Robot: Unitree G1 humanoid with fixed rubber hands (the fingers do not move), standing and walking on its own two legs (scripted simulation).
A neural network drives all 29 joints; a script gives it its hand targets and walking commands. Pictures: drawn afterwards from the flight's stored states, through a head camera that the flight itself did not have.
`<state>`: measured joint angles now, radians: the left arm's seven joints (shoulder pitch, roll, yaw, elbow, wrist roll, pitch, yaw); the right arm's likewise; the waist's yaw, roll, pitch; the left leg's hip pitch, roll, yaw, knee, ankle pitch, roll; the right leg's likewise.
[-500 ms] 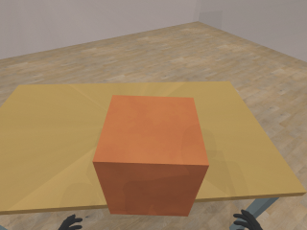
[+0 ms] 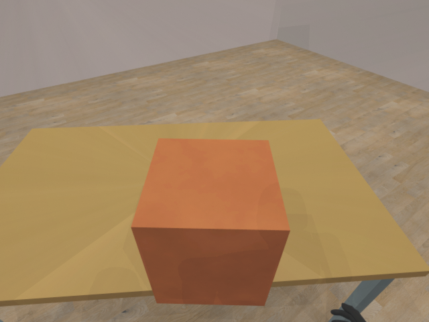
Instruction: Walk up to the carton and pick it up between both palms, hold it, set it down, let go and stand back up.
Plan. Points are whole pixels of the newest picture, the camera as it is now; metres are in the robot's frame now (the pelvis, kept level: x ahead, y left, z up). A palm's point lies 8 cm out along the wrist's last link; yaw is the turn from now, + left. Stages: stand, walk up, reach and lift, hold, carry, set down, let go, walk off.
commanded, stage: stand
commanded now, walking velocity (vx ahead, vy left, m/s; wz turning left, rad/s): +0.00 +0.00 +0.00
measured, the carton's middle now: (211, 222) +0.36 +0.02 -0.01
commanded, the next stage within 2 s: none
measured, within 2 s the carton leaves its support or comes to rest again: neither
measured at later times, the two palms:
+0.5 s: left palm out of the picture +0.11 +0.27 -0.09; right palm out of the picture +0.12 -0.26 -0.09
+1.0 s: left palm out of the picture +0.11 +0.27 -0.09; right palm out of the picture +0.11 -0.26 -0.09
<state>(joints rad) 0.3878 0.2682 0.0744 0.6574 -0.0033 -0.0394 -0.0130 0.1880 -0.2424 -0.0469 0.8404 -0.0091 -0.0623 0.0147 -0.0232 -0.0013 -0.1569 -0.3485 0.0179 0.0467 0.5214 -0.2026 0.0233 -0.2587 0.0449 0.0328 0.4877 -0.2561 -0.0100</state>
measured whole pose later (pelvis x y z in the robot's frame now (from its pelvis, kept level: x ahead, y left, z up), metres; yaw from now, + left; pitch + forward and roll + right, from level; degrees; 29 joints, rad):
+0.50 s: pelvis +0.00 +0.00 +0.00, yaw +0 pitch +2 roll -1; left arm 0.33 0.27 0.07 0.66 0.00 -0.04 -0.01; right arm 0.19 -0.25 -0.05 0.84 -0.01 -0.06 0.01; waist -0.02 0.00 -0.12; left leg -0.35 0.02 0.05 0.52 -0.20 0.02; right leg -0.26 0.04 0.03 0.49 -0.26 -0.01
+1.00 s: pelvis +0.00 +0.00 +0.00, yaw +0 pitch +1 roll -1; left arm 0.32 0.27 0.07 0.66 0.00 -0.04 -0.01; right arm 0.19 -0.25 -0.05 0.84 -0.01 -0.06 0.01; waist -0.02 0.00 -0.10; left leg -0.35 0.02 0.05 0.52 -0.20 0.02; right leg -0.26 0.04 0.03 0.49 -0.25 -0.01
